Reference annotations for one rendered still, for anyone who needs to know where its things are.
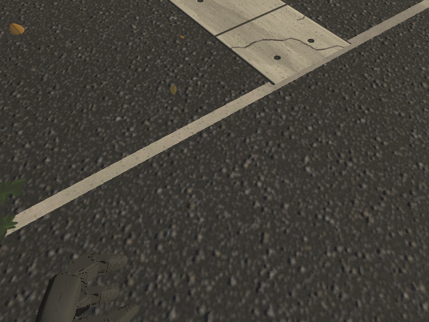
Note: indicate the robot left hand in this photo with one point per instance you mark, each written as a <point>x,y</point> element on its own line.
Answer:
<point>66,296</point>

